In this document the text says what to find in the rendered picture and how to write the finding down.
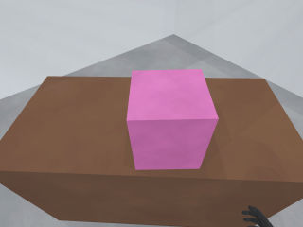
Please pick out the right robot hand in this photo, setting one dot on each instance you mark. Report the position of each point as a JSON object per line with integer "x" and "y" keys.
{"x": 259, "y": 219}

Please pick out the pedestal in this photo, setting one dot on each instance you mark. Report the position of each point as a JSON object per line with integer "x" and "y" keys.
{"x": 69, "y": 153}

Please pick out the carton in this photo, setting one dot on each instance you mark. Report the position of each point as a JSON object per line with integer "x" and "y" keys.
{"x": 170, "y": 118}

